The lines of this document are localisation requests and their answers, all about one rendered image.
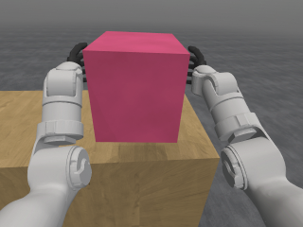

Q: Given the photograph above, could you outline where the pedestal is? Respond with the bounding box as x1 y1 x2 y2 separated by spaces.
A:
0 90 220 227

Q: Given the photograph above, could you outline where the robot right hand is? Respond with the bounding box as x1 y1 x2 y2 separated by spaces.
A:
186 45 206 85

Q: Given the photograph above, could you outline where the robot left hand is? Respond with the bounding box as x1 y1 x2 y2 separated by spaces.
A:
67 43 88 82

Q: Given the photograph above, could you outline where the carton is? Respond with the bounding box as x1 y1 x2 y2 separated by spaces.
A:
82 31 190 143

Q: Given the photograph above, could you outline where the left robot forearm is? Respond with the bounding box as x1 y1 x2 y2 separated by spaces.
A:
27 61 84 186

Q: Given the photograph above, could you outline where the right robot forearm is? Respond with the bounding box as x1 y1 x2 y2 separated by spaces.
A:
190 65 286 175

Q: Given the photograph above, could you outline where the left robot upper arm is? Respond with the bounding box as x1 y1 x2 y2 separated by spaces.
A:
0 145 92 227

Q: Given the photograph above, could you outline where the right robot upper arm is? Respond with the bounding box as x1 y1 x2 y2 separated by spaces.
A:
221 136 303 227

